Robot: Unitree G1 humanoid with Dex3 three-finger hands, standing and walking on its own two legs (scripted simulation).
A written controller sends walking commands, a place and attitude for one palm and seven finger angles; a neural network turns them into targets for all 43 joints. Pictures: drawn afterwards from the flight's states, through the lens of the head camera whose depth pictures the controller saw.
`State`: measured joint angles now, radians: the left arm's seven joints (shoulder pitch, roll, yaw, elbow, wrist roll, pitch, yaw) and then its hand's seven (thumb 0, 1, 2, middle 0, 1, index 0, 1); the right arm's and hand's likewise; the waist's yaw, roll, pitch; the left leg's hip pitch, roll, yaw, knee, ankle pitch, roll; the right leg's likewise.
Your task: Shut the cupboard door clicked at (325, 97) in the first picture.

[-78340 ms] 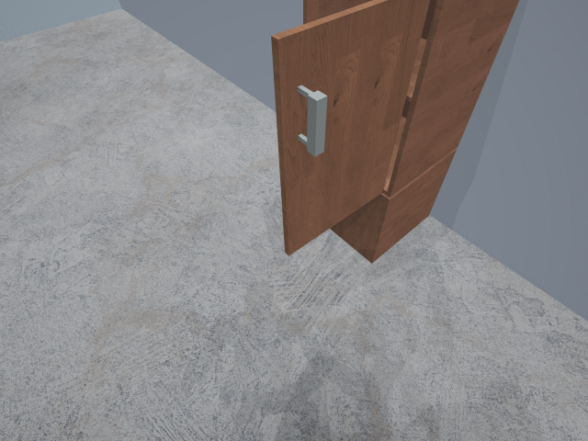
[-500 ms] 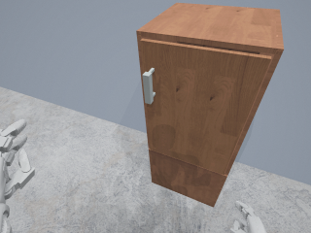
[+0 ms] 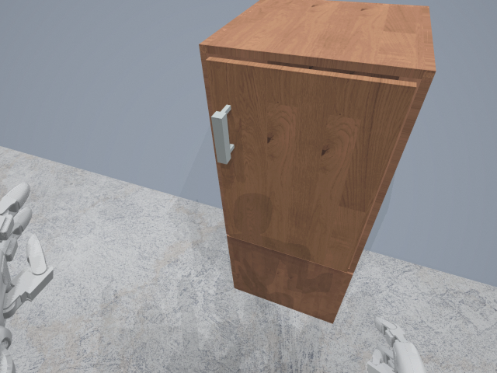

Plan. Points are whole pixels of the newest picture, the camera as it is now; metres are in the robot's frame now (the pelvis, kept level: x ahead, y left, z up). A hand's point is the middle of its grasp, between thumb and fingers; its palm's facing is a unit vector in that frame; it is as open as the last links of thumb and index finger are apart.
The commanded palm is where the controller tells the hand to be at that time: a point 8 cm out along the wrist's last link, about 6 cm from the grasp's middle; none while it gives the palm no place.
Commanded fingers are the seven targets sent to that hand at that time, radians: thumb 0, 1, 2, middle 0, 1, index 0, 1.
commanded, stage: step back with the hand held close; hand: left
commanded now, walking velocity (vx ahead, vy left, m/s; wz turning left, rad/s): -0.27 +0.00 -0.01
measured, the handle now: (225, 134) +0.58 +0.12 +0.09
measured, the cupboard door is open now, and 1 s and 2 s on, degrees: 0 0 0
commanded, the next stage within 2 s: stop stepping back and stand still in 1.16 s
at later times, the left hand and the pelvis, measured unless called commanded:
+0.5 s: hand (10, 312) +0.14 +0.28 +0.15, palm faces +0.42 -0.77 -0.48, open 7.4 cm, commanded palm +0.08 +0.32 +0.17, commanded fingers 0.00 0.90 0.90 -0.20 -0.30 -0.20 -0.30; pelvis -0.06 +0.02 -0.01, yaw -1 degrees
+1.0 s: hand out of the picture +0.07 +0.30 +0.17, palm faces +0.47 -0.75 -0.47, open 7.4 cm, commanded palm +0.00 +0.33 +0.17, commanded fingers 0.00 0.90 0.90 -0.20 -0.30 -0.20 -0.30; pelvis -0.12 +0.02 -0.02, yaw +3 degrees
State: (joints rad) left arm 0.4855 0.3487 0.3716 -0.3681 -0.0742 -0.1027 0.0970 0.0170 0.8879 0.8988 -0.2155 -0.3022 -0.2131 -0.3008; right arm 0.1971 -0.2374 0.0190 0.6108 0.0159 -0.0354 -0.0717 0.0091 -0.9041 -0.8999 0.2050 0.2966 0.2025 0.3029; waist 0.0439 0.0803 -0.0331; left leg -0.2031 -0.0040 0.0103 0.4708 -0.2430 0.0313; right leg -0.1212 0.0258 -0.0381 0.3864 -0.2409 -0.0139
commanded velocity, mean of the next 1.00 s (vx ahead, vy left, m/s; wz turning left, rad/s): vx -0.32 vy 0.00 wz -0.01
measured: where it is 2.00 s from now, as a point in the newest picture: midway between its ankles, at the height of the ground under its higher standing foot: outside the picture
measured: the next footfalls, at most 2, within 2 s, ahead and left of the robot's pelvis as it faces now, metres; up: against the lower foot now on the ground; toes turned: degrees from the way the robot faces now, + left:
right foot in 1.14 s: -0.22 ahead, -0.12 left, +0.00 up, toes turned +1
left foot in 1.44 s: -0.06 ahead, +0.11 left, +0.00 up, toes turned -2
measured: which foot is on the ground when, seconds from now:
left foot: down 0.00-1.00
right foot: down 0.00-0.90, up 0.92-1.00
